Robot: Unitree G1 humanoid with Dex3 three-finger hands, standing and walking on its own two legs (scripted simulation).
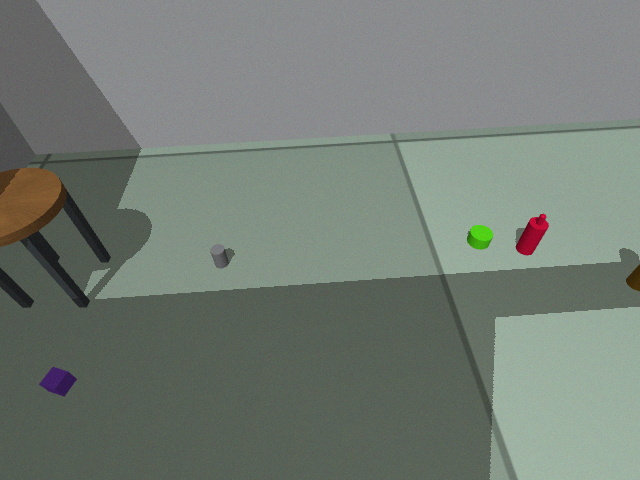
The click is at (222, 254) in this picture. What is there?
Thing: squat round
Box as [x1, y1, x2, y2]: [210, 244, 228, 268]
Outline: 216,244 211,247 211,254 215,265 220,268 224,267 228,263 224,248 222,245
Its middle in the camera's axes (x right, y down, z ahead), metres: -0.40 +0.07 +1.58
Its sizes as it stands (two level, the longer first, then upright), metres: 0.056 0.056 0.088
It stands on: the floor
